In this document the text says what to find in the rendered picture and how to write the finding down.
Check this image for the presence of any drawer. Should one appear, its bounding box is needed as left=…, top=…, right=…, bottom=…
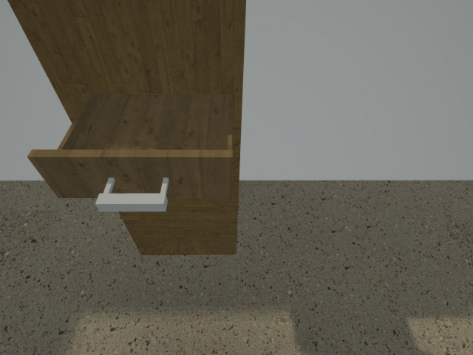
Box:
left=27, top=93, right=233, bottom=198

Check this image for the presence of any cabinet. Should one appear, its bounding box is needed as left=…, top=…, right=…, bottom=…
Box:
left=8, top=0, right=246, bottom=255

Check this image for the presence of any handle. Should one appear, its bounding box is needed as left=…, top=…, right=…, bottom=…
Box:
left=95, top=177, right=169, bottom=212

